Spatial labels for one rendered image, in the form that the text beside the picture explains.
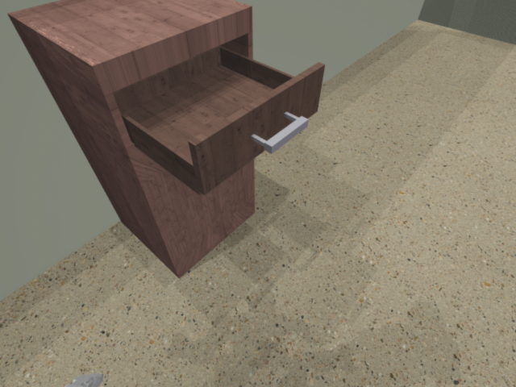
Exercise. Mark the drawer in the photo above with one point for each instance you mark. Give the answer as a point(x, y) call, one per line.
point(196, 119)

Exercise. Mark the cabinet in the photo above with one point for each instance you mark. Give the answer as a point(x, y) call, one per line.
point(87, 49)

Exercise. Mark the handle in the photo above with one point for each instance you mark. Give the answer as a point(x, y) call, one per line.
point(285, 135)

